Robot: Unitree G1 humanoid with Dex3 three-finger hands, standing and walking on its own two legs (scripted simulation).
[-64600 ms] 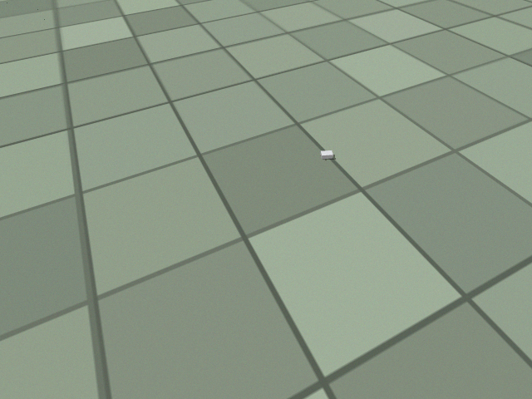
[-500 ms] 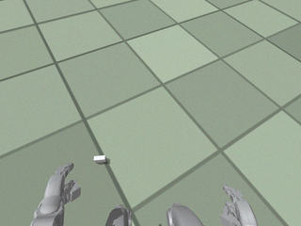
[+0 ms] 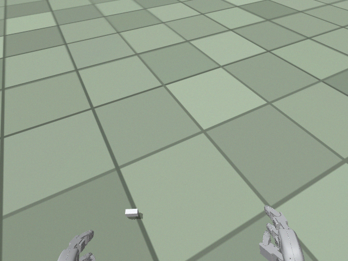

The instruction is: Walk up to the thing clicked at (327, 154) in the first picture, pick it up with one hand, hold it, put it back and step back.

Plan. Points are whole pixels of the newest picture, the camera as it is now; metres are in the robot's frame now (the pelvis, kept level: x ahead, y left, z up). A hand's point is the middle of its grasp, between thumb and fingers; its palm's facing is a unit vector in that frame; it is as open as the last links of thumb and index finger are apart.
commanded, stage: home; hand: left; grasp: from above
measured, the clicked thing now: (131, 212) +0.53 +0.24 -0.70
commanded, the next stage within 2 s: stand in 1.82 s
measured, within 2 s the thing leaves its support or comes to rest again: neither
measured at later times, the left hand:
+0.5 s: hand out of the picture +0.16 +0.18 -0.05, palm faces +0.02 -0.98 -0.21, open 7.4 cm
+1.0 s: hand out of the picture +0.17 +0.17 -0.05, palm faces +0.02 -0.98 -0.21, open 7.4 cm
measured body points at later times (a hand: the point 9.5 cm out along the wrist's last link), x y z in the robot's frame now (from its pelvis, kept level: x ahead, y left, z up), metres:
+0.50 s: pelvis +0.00 +0.00 +0.00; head +0.01 +0.00 +0.45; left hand +0.16 +0.23 -0.03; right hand +0.14 -0.25 -0.07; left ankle +0.02 +0.11 -0.69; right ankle +0.00 -0.12 -0.69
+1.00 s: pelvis +0.00 +0.00 +0.00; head +0.02 +0.00 +0.45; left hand +0.16 +0.23 -0.03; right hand +0.16 -0.25 -0.07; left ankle +0.02 +0.11 -0.69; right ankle +0.00 -0.12 -0.69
